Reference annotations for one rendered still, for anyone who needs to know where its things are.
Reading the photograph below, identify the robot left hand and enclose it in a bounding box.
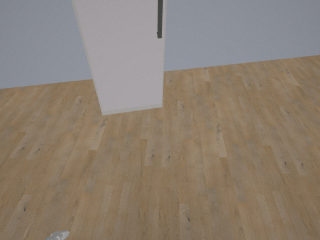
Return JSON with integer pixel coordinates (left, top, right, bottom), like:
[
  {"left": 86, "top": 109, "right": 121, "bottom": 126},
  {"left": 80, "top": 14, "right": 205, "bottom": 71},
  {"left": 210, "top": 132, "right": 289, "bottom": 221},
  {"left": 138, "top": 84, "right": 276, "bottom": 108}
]
[{"left": 45, "top": 230, "right": 70, "bottom": 240}]

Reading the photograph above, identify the fridge door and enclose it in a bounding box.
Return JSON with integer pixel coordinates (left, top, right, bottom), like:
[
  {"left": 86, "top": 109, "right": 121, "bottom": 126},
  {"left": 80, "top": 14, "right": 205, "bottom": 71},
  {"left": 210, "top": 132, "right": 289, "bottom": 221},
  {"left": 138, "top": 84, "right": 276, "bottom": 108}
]
[{"left": 74, "top": 0, "right": 166, "bottom": 111}]

